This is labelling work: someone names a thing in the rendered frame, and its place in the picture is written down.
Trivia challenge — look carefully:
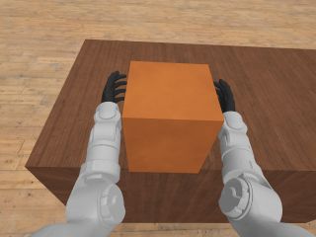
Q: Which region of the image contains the right robot hand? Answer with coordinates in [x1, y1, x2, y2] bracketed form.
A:
[213, 79, 236, 113]

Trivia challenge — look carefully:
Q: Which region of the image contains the carton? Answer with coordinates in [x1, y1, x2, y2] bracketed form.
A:
[121, 61, 225, 174]

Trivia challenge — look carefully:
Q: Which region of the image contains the pedestal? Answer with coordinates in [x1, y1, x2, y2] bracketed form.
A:
[25, 39, 316, 223]

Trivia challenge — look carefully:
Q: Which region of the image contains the left robot hand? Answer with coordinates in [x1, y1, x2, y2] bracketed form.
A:
[101, 70, 127, 104]

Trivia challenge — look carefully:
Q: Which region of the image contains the right robot forearm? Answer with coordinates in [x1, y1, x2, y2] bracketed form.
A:
[217, 111, 273, 190]

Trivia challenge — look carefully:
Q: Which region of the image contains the left robot forearm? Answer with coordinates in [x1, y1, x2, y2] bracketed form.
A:
[65, 102, 121, 220]

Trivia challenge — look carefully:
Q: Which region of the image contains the robot left upper arm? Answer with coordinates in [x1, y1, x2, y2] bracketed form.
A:
[28, 182, 125, 237]

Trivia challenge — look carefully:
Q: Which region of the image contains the robot right upper arm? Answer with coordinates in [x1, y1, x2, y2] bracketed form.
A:
[218, 177, 316, 237]

